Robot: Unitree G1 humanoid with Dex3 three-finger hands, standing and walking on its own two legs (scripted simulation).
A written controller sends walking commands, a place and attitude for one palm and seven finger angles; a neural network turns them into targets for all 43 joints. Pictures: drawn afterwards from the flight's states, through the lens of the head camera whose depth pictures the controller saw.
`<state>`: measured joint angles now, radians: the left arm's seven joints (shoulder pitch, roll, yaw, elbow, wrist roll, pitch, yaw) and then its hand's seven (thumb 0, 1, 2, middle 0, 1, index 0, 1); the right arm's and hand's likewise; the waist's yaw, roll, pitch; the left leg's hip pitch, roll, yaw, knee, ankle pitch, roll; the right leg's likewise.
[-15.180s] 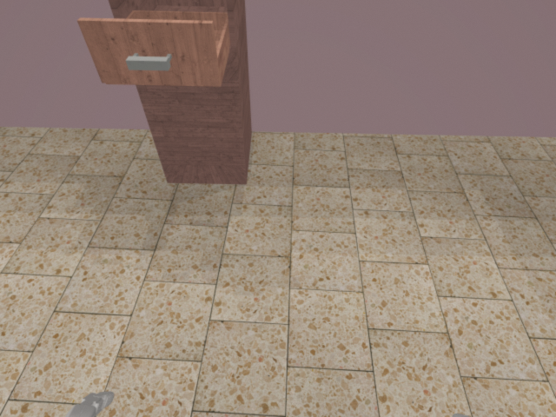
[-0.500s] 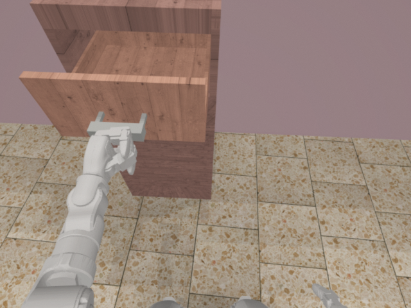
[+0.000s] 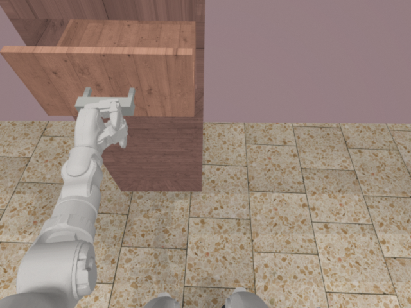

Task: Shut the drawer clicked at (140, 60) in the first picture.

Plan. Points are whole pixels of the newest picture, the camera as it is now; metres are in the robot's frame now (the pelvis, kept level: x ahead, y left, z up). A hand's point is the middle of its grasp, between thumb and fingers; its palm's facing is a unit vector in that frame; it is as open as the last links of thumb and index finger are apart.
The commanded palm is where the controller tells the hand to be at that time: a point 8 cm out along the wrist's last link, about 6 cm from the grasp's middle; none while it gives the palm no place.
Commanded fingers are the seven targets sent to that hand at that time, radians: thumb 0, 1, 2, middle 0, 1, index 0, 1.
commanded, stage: push the drawer shut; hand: left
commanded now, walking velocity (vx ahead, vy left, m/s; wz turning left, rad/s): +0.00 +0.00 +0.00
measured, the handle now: (108, 98) +0.53 +0.19 +0.07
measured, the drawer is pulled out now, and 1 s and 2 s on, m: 0.11 0.00 0.00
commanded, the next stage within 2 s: pull the fist back off the drawer in 1.16 s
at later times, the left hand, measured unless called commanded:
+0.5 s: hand (127, 106) +0.51 +0.15 +0.07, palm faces -0.03 -1.00 -0.01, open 3.3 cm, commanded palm +0.49 +0.20 +0.07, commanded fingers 0.00 0.90 0.90 -1.40 -1.60 -1.40 -1.60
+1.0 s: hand (130, 88) +0.56 +0.15 +0.07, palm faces -0.02 -1.00 -0.01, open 3.3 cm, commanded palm +0.55 +0.19 +0.07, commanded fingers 0.00 0.90 0.90 -1.40 -1.60 -1.40 -1.60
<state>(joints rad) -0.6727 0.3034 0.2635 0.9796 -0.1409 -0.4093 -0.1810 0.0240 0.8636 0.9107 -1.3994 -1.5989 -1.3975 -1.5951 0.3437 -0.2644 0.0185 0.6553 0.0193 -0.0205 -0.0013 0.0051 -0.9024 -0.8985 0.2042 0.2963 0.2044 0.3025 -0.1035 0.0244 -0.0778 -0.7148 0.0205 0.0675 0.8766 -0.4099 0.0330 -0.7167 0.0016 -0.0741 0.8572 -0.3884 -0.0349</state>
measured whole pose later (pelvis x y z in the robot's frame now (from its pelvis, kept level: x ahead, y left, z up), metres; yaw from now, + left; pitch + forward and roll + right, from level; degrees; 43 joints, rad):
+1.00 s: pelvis +0.01 +0.01 -0.02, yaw -1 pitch +23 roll -3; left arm -1.07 0.51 0.41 1.29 -0.01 -0.38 -0.16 0.05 0.82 0.92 -1.40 -1.60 -1.40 -1.60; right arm 0.45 -0.27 0.04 0.65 -0.04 0.05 0.03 0.00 -0.90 -0.90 0.20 0.30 0.21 0.30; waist -0.23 0.05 -0.09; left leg -0.93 0.05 0.05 0.98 -0.45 0.04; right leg -0.91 0.02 -0.09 0.90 -0.39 -0.03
